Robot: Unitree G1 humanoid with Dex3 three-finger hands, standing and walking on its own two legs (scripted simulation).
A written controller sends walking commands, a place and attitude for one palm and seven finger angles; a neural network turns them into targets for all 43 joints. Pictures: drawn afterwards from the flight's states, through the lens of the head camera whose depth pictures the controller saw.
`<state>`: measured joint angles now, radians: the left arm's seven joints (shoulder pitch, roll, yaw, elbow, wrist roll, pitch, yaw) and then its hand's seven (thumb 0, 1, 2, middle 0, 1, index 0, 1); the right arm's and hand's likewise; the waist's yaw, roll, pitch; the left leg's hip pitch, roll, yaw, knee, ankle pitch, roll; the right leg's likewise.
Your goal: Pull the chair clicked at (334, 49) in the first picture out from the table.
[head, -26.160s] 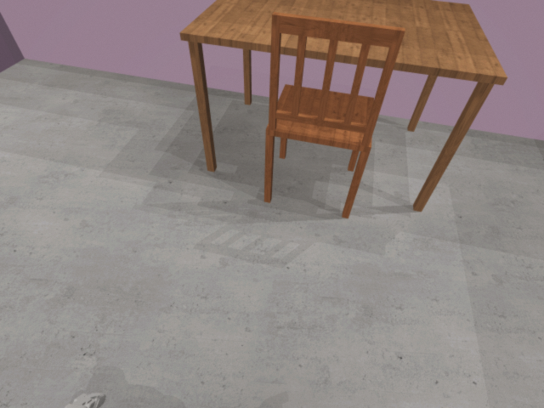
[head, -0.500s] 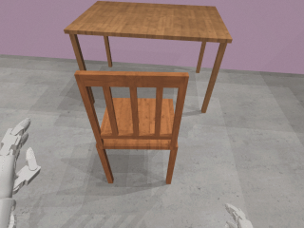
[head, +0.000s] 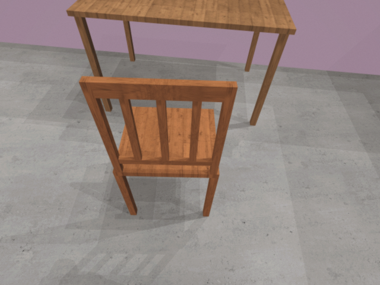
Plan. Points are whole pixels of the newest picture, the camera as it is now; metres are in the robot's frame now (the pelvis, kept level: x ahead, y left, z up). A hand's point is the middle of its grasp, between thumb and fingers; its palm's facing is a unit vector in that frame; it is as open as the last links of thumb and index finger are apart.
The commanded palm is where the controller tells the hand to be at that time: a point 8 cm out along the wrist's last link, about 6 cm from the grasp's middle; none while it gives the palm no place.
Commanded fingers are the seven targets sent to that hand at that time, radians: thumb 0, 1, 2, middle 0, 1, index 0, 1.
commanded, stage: let the arm hang, fingers relaxed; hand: left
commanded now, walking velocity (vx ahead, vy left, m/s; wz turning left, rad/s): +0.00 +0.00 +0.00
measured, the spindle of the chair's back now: (163, 132) +0.57 +0.12 -0.10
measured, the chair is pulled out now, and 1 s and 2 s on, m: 0.62 0.62 0.62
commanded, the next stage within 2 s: look to check the result in 0.54 s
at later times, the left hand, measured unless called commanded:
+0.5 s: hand out of the picture +0.00 +0.15 -0.18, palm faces +0.01 -0.99 -0.17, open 7.3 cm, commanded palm none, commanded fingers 0.00 0.90 0.90 -0.20 -0.30 -0.20 -0.30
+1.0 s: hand out of the picture +0.00 +0.14 -0.18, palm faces +0.02 -0.99 -0.17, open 7.3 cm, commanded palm none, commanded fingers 0.00 0.90 0.90 -0.20 -0.30 -0.20 -0.30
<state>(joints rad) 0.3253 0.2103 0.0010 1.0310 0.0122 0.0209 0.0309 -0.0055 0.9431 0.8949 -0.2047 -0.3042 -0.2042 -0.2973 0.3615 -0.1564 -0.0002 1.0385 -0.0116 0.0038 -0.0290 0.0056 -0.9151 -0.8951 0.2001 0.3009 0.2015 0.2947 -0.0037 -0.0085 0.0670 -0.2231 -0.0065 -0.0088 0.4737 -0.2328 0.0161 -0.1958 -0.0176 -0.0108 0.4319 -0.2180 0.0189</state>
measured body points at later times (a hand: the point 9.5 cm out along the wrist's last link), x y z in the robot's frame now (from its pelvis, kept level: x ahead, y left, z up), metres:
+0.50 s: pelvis +0.00 -0.01 +0.00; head +0.01 -0.01 +0.45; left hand +0.00 +0.20 -0.16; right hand -0.02 -0.22 -0.16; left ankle +0.01 +0.11 -0.74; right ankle +0.01 -0.14 -0.74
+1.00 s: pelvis +0.00 -0.02 +0.00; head +0.02 -0.02 +0.45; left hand +0.00 +0.19 -0.16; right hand -0.02 -0.22 -0.16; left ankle +0.01 +0.11 -0.74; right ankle +0.01 -0.14 -0.74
